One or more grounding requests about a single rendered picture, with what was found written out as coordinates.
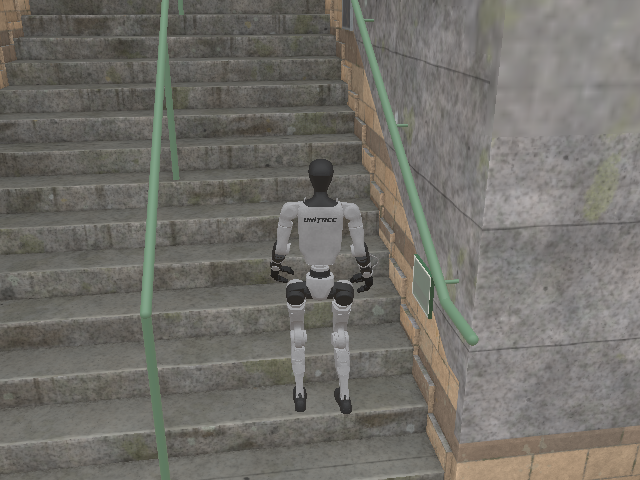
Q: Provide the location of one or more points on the robot left forearm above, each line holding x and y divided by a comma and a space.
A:
276, 260

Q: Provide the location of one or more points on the left robot hand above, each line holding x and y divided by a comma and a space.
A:
274, 274

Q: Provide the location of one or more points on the left robot upper arm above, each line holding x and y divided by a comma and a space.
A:
288, 212

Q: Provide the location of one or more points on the right robot upper arm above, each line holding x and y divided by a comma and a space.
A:
351, 212

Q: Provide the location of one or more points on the robot right foot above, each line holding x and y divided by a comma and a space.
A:
345, 405

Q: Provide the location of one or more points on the left robot thigh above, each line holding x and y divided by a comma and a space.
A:
296, 299

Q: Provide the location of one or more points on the right robot hand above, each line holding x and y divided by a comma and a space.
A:
359, 278

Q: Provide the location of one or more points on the robot right forearm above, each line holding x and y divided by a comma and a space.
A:
365, 264

